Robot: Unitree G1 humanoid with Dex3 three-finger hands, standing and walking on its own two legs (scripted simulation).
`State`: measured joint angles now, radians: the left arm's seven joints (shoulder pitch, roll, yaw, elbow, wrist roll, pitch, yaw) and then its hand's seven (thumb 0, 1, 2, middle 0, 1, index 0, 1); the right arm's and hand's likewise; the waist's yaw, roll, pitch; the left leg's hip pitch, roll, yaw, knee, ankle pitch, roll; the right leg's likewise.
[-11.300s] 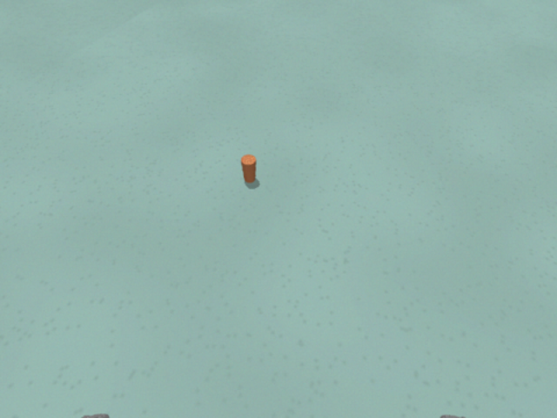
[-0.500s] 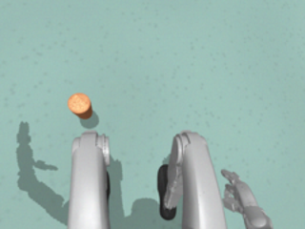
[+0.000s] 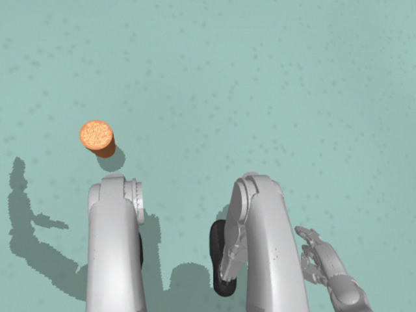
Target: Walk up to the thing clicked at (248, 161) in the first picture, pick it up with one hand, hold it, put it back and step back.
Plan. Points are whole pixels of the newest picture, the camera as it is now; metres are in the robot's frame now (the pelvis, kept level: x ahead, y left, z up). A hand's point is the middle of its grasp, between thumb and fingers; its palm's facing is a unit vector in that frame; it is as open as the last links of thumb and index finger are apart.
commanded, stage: approach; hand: left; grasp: from the side
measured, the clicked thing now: (101, 142) +0.44 +0.23 -0.29
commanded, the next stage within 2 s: close in in 0.32 s
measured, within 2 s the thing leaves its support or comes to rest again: neither
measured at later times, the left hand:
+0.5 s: hand (56, 144) +0.40 +0.30 -0.21, palm faces +0.10 -0.99 +0.05, open 17.4 cm
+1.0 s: hand (84, 145) +0.41 +0.26 -0.23, palm faces +0.18 -0.98 +0.04, open 17.5 cm
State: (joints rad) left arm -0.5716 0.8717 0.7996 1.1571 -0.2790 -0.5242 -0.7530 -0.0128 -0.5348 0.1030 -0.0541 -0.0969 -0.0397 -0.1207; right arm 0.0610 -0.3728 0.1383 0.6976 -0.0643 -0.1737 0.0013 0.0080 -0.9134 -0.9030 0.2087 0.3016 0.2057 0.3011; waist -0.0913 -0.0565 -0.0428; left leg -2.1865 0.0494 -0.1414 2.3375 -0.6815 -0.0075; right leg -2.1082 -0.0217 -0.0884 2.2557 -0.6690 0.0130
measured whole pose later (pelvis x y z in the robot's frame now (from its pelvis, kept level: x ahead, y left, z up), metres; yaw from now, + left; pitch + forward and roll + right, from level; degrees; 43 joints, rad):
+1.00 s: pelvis -0.02 +0.02 -0.08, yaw -8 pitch +11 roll -16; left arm -0.57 0.77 0.56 1.40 -0.18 -1.08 -0.23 -0.02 -0.54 0.04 -0.05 -0.06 -0.06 -0.05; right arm -0.17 -0.39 0.47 0.57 -0.34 -0.03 0.12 0.00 -0.93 -0.90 0.21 0.30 0.21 0.30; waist -0.22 -0.26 0.28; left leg -2.21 0.04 -0.37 2.66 -0.69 -0.01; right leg -2.06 0.05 -0.24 2.42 -0.59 0.06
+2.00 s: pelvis -0.02 +0.02 -0.08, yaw -10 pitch +10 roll -18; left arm -0.62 0.84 0.53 1.48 -0.10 -1.15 -0.02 0.02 -0.01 0.68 -0.75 -0.77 -0.59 -0.78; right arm -0.19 -0.38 0.53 0.55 -0.38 0.01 0.14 0.00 -0.88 -0.89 0.21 0.30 0.21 0.30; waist -0.26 -0.29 0.33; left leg -2.20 0.05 -0.41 2.68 -0.70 -0.01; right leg -2.05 0.07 -0.27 2.40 -0.58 0.07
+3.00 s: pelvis +0.00 +0.01 -0.04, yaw -3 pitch +26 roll -11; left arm -0.48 0.53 0.40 0.87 -0.14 -0.70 -0.15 0.03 -0.31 1.03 -0.83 -1.02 -0.70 -1.00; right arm 0.00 -0.29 0.19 0.62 -0.15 0.06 0.12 0.00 -0.89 -0.89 0.21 0.30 0.21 0.30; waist -0.13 -0.08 0.02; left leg -2.25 0.04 -0.21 2.48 -0.69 0.00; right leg -2.14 -0.01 -0.14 2.34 -0.67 0.03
